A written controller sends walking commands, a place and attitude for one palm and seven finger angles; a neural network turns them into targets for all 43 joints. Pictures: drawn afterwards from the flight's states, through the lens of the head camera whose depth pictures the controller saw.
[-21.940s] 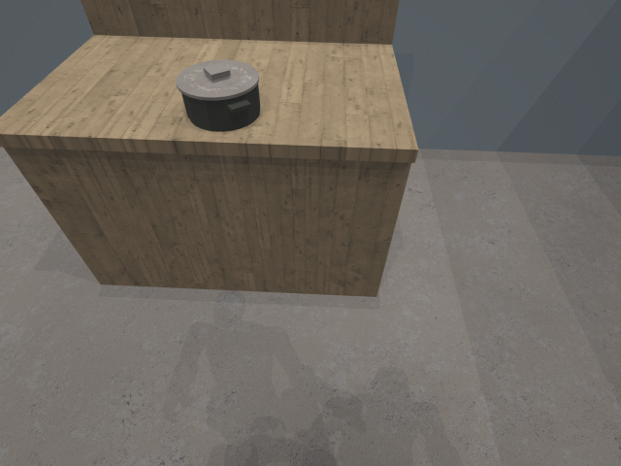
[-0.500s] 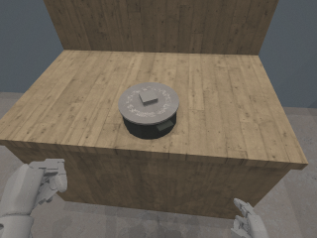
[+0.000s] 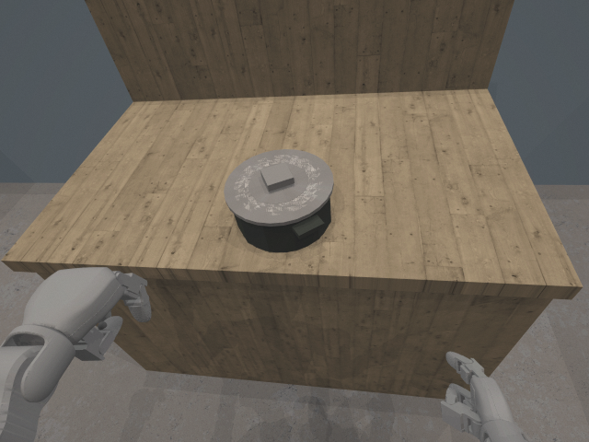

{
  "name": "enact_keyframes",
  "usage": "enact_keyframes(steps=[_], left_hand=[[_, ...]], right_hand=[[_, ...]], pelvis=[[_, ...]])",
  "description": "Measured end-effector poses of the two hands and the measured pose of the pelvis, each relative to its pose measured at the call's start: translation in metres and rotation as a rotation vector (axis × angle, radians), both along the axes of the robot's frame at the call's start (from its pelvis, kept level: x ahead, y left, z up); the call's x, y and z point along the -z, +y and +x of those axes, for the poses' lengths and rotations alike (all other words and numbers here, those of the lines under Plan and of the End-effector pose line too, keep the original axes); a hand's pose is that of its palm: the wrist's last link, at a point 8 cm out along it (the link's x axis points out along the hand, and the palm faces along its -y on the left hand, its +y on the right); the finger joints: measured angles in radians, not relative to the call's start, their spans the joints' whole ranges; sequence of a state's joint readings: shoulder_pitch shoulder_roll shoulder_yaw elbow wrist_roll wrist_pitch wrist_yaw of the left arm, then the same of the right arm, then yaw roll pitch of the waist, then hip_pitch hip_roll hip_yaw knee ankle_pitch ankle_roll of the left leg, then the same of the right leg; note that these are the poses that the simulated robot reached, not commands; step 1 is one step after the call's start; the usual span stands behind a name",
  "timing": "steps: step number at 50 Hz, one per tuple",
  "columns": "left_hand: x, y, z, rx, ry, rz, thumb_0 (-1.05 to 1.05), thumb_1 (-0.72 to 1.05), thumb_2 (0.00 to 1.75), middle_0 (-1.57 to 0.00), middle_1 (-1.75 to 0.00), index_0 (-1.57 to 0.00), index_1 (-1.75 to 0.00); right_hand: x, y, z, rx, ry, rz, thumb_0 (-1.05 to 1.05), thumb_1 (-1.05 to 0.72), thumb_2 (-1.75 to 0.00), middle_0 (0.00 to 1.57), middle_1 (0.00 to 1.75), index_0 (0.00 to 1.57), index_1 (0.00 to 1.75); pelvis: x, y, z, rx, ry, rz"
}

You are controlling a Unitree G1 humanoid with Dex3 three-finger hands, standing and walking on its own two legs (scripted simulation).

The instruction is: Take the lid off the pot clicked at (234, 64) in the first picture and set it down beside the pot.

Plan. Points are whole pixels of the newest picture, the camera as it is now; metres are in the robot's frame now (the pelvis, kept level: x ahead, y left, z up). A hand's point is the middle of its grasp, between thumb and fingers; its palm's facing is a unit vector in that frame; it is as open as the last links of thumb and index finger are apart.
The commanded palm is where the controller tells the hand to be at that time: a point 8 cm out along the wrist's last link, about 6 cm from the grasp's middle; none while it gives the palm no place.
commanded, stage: reach forward and open the fingers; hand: left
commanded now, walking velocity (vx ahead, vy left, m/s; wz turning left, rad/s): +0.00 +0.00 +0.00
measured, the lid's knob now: (277, 176) +0.55 +0.10 +0.05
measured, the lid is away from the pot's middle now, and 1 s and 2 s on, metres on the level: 0.00 0.00 0.00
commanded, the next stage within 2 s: move the open hand above the knob in 0.50 s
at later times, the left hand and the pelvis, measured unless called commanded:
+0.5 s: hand (112, 270) +0.28 +0.26 +0.13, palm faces -0.12 -0.04 -0.99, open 9.9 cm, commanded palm +0.25 +0.25 +0.18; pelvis -0.02 +0.01 +0.00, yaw +0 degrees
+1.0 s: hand (168, 227) +0.35 +0.21 +0.13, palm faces -0.15 -0.01 -0.99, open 10.0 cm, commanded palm +0.33 +0.21 +0.19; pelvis -0.01 +0.01 +0.00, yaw +0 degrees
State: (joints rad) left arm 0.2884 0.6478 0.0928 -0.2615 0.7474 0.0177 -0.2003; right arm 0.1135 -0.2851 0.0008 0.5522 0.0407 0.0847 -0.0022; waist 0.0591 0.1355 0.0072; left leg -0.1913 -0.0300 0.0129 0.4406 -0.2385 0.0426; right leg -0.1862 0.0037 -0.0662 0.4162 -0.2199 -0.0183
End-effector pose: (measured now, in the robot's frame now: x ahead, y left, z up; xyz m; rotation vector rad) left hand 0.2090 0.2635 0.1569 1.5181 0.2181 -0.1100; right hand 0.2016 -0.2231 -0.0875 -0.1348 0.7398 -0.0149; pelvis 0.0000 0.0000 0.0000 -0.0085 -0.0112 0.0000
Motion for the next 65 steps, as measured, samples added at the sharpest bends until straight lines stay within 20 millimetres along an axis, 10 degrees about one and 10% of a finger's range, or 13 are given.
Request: enact_keyframes(steps=[21,37,59,65], left_hand=[[-0.020,-0.010,0.043,0.114,-0.059,0.049,0.00,-0.24,1.38,-0.86,-0.13,-0.86,-0.13],[-0.033,-0.010,0.082,0.044,-0.063,0.013,0.00,-0.29,1.43,-0.86,-0.08,-0.85,-0.08],[-0.015,-0.076,0.152,0.110,0.019,0.009,0.00,-0.29,1.44,-0.85,-0.08,-0.85,-0.08],[-0.037,-0.081,0.175,0.114,-0.052,0.002,0.00,-0.29,1.44,-0.86,-0.08,-0.85,-0.08]], right_hand=[[0.010,0.006,-0.041,0.032,0.060,0.003,0.01,-0.90,-0.90,0.20,0.30,0.19,0.30],[0.008,0.013,-0.027,0.002,0.049,0.016,0.01,-0.90,-0.90,0.20,0.30,0.19,0.30],[0.022,0.000,-0.029,0.034,0.128,0.047,0.01,-0.90,-0.90,0.20,0.30,0.19,0.30],[0.025,-0.011,-0.032,0.065,0.143,0.037,0.01,-0.90,-0.90,0.20,0.30,0.19,0.30]], pelvis=[[0.000,0.011,-0.018,0.009,-0.022,0.006],[0.001,0.015,-0.015,-0.009,-0.010,0.009],[0.002,0.005,0.002,-0.003,0.031,0.017],[0.003,0.001,0.009,-0.001,0.040,0.020]])
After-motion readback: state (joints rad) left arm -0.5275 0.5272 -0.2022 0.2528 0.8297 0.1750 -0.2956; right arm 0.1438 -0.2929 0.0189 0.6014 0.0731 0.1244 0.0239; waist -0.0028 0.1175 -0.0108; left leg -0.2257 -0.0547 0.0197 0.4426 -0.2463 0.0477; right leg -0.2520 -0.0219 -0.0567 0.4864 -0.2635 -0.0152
